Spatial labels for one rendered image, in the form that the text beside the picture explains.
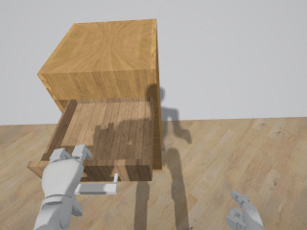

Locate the right robot hand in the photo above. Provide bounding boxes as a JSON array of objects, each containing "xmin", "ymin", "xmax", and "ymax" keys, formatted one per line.
[{"xmin": 226, "ymin": 191, "xmax": 264, "ymax": 230}]

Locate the drawer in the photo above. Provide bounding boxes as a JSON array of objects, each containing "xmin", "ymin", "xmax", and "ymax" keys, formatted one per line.
[{"xmin": 26, "ymin": 97, "xmax": 154, "ymax": 182}]

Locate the robot left forearm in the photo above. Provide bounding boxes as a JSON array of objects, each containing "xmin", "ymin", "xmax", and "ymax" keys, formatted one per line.
[{"xmin": 33, "ymin": 195, "xmax": 74, "ymax": 230}]

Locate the left robot hand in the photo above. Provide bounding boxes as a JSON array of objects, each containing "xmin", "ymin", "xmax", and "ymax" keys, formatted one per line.
[{"xmin": 41, "ymin": 144, "xmax": 92, "ymax": 217}]

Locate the cabinet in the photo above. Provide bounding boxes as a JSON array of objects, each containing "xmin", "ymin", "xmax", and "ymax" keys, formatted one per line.
[{"xmin": 37, "ymin": 18, "xmax": 162, "ymax": 173}]

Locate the handle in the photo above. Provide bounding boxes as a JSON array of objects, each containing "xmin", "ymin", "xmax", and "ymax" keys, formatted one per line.
[{"xmin": 74, "ymin": 173, "xmax": 119, "ymax": 195}]

